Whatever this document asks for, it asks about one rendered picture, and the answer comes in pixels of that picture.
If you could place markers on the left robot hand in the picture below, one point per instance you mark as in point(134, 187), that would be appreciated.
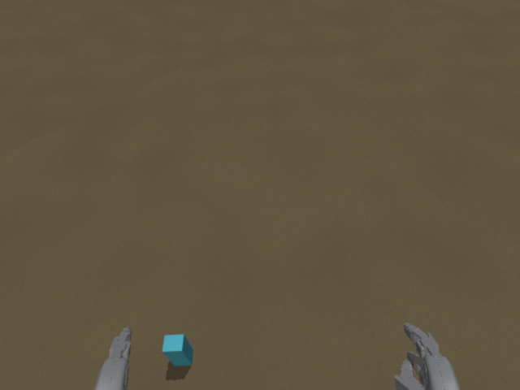
point(113, 374)

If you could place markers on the carton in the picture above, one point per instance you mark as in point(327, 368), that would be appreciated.
point(178, 350)

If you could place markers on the right robot hand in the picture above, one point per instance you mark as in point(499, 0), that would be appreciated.
point(434, 370)

